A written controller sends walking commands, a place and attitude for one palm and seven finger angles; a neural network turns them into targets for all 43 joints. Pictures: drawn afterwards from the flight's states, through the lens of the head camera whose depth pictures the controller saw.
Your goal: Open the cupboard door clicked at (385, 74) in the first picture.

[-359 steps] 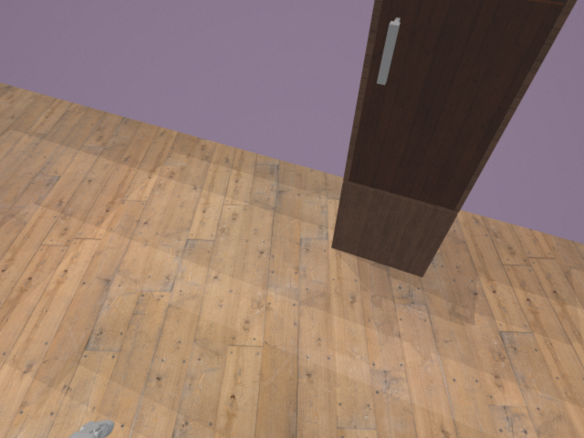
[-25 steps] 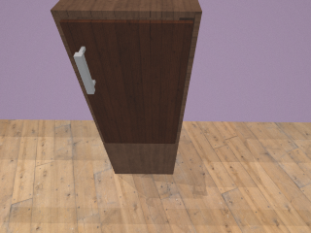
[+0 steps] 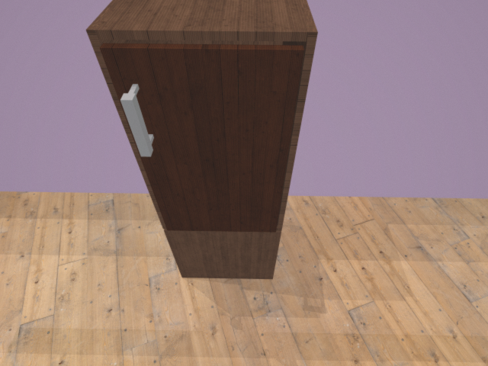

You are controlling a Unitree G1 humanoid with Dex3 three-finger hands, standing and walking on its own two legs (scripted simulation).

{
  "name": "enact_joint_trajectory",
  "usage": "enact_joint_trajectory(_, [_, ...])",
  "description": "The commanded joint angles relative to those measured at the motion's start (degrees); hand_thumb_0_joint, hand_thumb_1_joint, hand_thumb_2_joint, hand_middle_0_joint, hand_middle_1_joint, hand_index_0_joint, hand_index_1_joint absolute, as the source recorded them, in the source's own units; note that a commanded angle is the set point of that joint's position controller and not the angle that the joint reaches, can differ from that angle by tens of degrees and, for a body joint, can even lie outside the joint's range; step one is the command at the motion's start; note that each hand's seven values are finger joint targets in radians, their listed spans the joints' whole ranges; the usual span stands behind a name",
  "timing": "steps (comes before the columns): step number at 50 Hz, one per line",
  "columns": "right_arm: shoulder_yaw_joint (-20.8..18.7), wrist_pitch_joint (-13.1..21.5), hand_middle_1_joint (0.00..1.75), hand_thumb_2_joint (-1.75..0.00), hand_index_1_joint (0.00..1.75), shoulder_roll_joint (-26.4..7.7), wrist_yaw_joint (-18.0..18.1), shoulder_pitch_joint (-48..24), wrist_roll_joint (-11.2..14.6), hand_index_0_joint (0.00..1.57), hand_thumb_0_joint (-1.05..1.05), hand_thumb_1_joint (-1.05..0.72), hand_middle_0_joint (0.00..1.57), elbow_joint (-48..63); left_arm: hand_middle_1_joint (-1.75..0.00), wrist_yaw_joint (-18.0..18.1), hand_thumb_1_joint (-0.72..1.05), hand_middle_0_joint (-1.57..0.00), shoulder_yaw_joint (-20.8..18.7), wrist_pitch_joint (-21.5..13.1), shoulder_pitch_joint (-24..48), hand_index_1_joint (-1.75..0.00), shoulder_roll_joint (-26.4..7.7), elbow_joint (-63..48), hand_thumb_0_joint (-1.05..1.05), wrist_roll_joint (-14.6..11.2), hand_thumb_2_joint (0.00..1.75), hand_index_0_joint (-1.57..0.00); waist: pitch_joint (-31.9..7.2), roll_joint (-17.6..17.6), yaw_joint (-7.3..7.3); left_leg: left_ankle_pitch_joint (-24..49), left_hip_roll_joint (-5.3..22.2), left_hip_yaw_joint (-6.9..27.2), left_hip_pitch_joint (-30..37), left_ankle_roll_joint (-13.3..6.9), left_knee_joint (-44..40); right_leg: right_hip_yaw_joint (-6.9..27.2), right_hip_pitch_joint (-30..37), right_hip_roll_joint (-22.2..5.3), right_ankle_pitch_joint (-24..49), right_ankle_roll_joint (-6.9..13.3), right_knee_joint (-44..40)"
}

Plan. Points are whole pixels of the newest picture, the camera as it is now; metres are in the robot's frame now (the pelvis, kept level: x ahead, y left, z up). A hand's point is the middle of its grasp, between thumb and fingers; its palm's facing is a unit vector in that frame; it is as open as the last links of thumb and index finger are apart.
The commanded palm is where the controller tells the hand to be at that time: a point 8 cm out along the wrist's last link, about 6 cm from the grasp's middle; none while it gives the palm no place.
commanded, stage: look again from close up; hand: left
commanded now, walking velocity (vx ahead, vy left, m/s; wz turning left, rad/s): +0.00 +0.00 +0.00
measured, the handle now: (140, 121) +0.53 +0.24 +0.11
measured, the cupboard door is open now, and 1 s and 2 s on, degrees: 0 0 0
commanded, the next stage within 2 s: raise the hand with hooked fingers in 0.46 s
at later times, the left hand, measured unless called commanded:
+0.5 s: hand out of the picture +0.03 +0.17 -0.18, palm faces +0.02 -0.98 -0.19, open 7.3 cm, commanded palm none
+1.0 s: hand (140, 343) +0.16 +0.18 -0.03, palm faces +0.08 -1.00 -0.01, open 8.7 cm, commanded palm +0.15 +0.24 -0.02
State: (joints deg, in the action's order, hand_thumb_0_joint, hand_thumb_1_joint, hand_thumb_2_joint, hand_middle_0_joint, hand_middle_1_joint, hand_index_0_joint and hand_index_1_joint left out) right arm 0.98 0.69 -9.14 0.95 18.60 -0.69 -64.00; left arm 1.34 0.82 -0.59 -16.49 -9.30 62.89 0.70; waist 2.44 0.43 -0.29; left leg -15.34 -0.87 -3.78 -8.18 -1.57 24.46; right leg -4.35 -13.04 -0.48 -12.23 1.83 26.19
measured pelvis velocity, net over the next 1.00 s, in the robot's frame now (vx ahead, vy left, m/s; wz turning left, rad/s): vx -0.01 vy -0.01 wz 0.02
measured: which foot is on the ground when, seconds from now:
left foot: down 0.00-1.00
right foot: down 0.00-1.00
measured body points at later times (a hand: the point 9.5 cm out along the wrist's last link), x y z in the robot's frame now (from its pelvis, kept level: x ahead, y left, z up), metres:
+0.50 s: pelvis +0.03 +0.00 +0.00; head +0.04 +0.00 +0.45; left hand +0.03 +0.22 -0.16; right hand +0.02 -0.21 -0.17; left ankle -0.02 +0.10 -0.74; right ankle +0.02 -0.10 -0.74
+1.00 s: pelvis -0.01 -0.01 -0.06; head +0.02 -0.01 +0.39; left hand +0.15 +0.23 -0.03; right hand +0.24 -0.26 -0.08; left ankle -0.02 +0.10 -0.74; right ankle +0.02 -0.10 -0.74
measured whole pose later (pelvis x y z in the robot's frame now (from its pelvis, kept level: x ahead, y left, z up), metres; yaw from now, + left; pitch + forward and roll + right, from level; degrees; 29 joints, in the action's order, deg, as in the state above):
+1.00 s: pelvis -0.01 -0.01 -0.06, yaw +1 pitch +10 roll +1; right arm -3.7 12.8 -15.7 1.1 7.5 1.7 -25.3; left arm -15.5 -8.5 -24.0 -26.9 -10.4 3.5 -13.7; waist -6.7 -2.1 1.7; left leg -29.1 0.4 -2.5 -37.7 -0.6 57.1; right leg -5.8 -41.6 -1.3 -25.3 3.4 56.9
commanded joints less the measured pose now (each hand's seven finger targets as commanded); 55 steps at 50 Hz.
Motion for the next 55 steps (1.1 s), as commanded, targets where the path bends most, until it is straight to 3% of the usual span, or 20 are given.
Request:
enact_joint_trajectory(1, [-0.58,1.29,0.3,-0.9,0.3,-4.45,0.64,2.28,0.05,0.2,0.0,-0.9,0.2,0.66,-0.3,0.51,0.9,-0.2,-0.88,-1.5,-2.03,-0.3,-5.16,-1.33,0.0,-0.27,0.9,-0.2,1.05,0.19,0.37,4.19,6.6,6.19,-5.26,-0.88,-5.69,7.35,3.69,-6.19,4.18,1.41,-4.1])
enact_joint_trajectory(21, [-0.94,1.37,0.3,-0.9,0.3,-2.76,1.28,2.11,-0.01,0.2,0.0,-0.9,0.2,-1.16,-0.3,0.85,0.9,-0.2,-1.18,-1.34,-2.65,-0.3,-4.07,-0.03,0.0,-0.02,0.9,-0.2,1.87,-1.43,0.38,8.77,6.66,5.52,-3.23,-0.84,-3.94,6.87,3.66,-6.56,11.27,1.6,-2.41])
enact_joint_trajectory(27, [-0.97,1.53,0.3,-0.9,0.3,-3.76,1.43,1.61,-0.06,0.2,0.0,-0.9,0.2,-0.98,-0.3,0.79,0.9,-0.2,-1.38,-1.22,-2.05,-0.3,-4.4,-0.44,0.0,-0.06,0.9,-0.2,0.71,0.37,0.46,11.35,6.96,5.88,-2.48,-0.89,-3.95,6.52,4.5,-6.44,12.29,1.52,-1.88])
enact_joint_trajectory(28, [-1.65,1.66,0.3,-0.9,0.3,-5.48,1.07,-5.16,0.86,0.2,0.0,-0.9,0.2,3.57,-0.3,3.29,0.9,-0.2,-1.89,-2.03,-8.91,-0.3,-6.49,2.3,0.0,0.36,0.9,-0.2,0.25,-5.2,3.41,15.27,7.12,2.87,-6.3,1.06,9.75,9.85,5.17,-9.85,42.05,-1.24,-1.55])
enact_joint_trajectory(29, [-2.67,11.11,0.3,-0.9,0.3,-16.1,3.19,-2.43,3.42,0.2,0.0,-0.9,0.2,24.25,-0.32,2.76,0.88,-0.2,-6.9,-14.65,34.84,-0.32,-18.17,-88.29,0.0,-11.87,0.89,-0.2,-28.19,8.64,-4.26,22.94,1.22,4.18,6.72,-0.26,0.77,7.36,10.54,-4.83,30.54,0.47,2.88])
enact_joint_trajectory(30, [-1.74,15.7,0.3,-0.9,0.3,-10.7,5.03,-7.09,2.16,0.2,0.0,-0.9,0.2,20.96,-0.33,5.69,0.85,-0.2,-7.72,-11.65,10.91,-0.33,-15.27,-74.63,0.0,-6.61,0.88,-0.2,-27.82,17.51,0.61,32.79,3.4,4.12,10.18,0.38,-0.11,5.08,7.61,-1.25,14.77,1.5,4.61])
enact_joint_trajectory(31, [-2.66,17.16,0.3,-0.9,0.3,-8.05,4.57,-6.87,3.47,0.2,0.0,-0.9,0.2,20.83,-0.34,7.41,0.83,-0.21,-0.78,-3.44,-4.36,-0.34,-2.02,-64.96,0.0,-8.43,0.87,-0.21,-15.96,13.66,-1.2,33.71,4.5,5.85,4.15,3.05,-0.84,0.5,-0.49,-0.81,3.26,0.24,5.63])
enact_joint_trajectory(32, [-2.77,17.72,0.3,-0.9,0.3,-9.24,4.01,-4.77,3.35,0.2,0.0,-0.9,0.2,19.9,-0.36,5.84,0.81,-0.21,2.96,-3.09,-4.08,-0.36,4.23,-65.06,0.0,-9.71,0.86,-0.21,-8.03,6.05,-1.8,30.47,4.19,6.09,1.27,2.56,0.5,-0.67,-4.31,-0.45,3.15,-0.49,4.87])
enact_joint_trajectory(33, [-4.01,18.7,0.3,-0.9,0.3,-11.58,3.49,-6.6,2.6,0.2,0.0,-0.9,0.2,23.39,-0.37,5.05,0.78,-0.21,-0.41,-5.66,-0.49,-0.37,0.23,-67.75,0.0,-9.75,0.85,-0.21,-3.35,2.13,-2.59,24.88,3.4,7.28,-3.08,1.93,3.24,-1.13,-7.6,-0.31,3.72,-0.45,4.13])
enact_joint_trajectory(34, [-4.69,19.08,0.3,-0.9,0.3,-12.76,3.01,-5.72,1.46,0.2,0.0,-0.9,0.2,25.1,-0.39,3.57,0.76,-0.21,-3.26,-8.66,-1.05,-0.39,-2.35,-67.46,0.0,-9.38,0.84,-0.21,-5.86,-3.06,-3.01,19.85,2.2,6.66,-6.07,1.54,6.15,-1.61,-8.62,-0.09,5.84,-0.47,4.3])
enact_joint_trajectory(35, [-5.28,19.08,0.3,-0.9,0.3,-12.36,2.69,-6.31,0.81,0.2,0.0,-0.9,0.2,26.8,-0.4,1.56,0.74,-0.21,-5.28,-11.83,-7.95,-0.4,-1.34,-62.82,0.0,-9.81,0.83,-0.21,-5.92,-9.85,-1.42,15.68,1.68,6.19,-10.98,1.36,8.52,-2.16,-10.12,0.11,5.12,-0.65,6.19])
enact_joint_trajectory(36, [-5.61,19.17,0.3,-0.9,0.3,-12.12,1.89,-7.43,1.01,0.2,0.0,-0.9,0.2,29.05,-0.42,-1.37,0.71,-0.21,-6.04,-15.2,-14.81,-0.42,-0.4,-58.5,0.0,-10.14,0.82,-0.21,-5.74,-9.05,1.01,13.81,0.88,5.33,-14.37,1.74,10.43,-1.96,-10.67,0.05,4.76,-0.37,8.56])
enact_joint_trajectory(38, [-6.05,18.76,0.3,-0.9,0.3,-11.43,0.27,-9.52,0.82,0.2,0.0,-0.9,0.2,32.38,-0.45,-8.43,0.67,-0.22,-6.0,-23.73,-20.85,-0.45,2.67,-54.88,0.0,-12.43,0.8,-0.22,-6.68,-13.93,2.84,8.46,0.09,3.95,-22.54,2.25,15.76,-1.6,-14.46,0.39,3.62,-0.38,14.68])
enact_joint_trajectory(40, [-6.94,18.29,0.3,-0.9,0.3,-12.13,-1.17,-11.42,0.89,0.2,0.0,-0.9,0.2,35.96,-0.48,-16.14,0.62,-0.22,-10.98,-32.52,-21.49,-0.48,-1.78,-55.39,0.0,-14.47,0.78,-0.22,-9.85,-10.41,3.46,4.3,-1.06,2.62,-28.56,2.71,20.81,0.58,-15.14,-0.29,3.11,0.16,18.91])
enact_joint_trajectory(41, [-7.34,17.54,0.3,-0.9,0.3,-12.56,-1.71,-11.49,1.21,0.2,0.0,-0.9,0.2,37.74,-0.5,-18.73,0.6,-0.22,-14.96,-33.84,-22.78,-0.5,-5.61,-53.64,0.0,-14.63,0.77,-0.22,-10.65,-5.95,4.68,3.99,-1.51,2.1,-29.72,2.63,22.26,2.26,-14.46,-0.95,3.42,0.78,20.14])
enact_joint_trajectory(43, [-6.79,15.85,0.3,-0.9,0.3,-12.54,-1.44,-13.66,2.09,0.2,0.0,-0.9,0.2,42.62,-0.53,-20.65,0.55,-0.22,-16.08,-31.57,-20.38,-0.53,-7.73,-61.1,0.0,-15.8,0.75,-0.22,-15.2,-2.42,5.79,2.47,-2.21,0.44,-31.56,1.64,22.98,3.78,-13.29,-1.16,1.09,0.58,20.89])
enact_joint_trajectory(46, [-5.76,13.96,0.3,-0.9,0.3,-11.97,0.02,-12.61,2.63,0.2,0.0,-0.9,0.2,45.98,-0.57,-18.07,0.48,-0.23,-16.22,-27.57,-8.73,-0.57,-9.12,-72.21,0.0,-17.7,0.72,-0.23,-16.13,0.31,2.99,-2.65,-1.74,1.29,-32.48,0.92,24.14,5.67,-17.21,-0.54,-8.32,-0.22,19.55])
enact_joint_trajectory(50, [-4.69,13.97,0.3,-0.9,0.3,-10.72,1.28,-7.16,2.09,0.2,0.0,-0.9,0.2,45.21,-0.63,-12.9,0.39,-0.24,-14.01,-30.76,2.46,-0.63,-9.18,-83.78,0.0,-15.3,0.68,-0.24,-18.74,4.36,-0.97,-2.4,0.09,3.76,-28.67,-0.06,26.12,6.31,-19.63,-0.09,-9.16,-0.36,18.97])
enact_joint_trajectory(51, [-4.15,14.26,0.3,-0.9,0.3,-11.19,1.56,-6.76,1.82,0.2,0.0,-0.9,0.2,44.62,-0.64,-12.98,0.36,-0.24,-12.5,-31.6,5.97,-0.64,-9.71,-85.56,0.0,-14.96,0.67,-0.24,-18.46,3.22,-2.68,-2.57,0.5,4.38,-28.53,-0.34,26.98,6.23,-20.84,0.25,-8.6,-0.5,19.51])
enact_joint_trajectory(55, [-2.92,15.76,0.3,-0.9,0.3,-12.14,2.6,-6.74,2.75,0.2,0.0,-0.9,0.2,41.45,-0.7,-17.21,0.27,-0.25,-11.9,-30.02,6.12,-0.7,-11.77,-77.88,0.0,-15.49,0.63,-0.25,-16.13,4.22,-3.55,-4.29,0.74,5.27,-29.37,-0.27,26.33,6.41,-19.56,0.1,-10.28,-0.59,17.08])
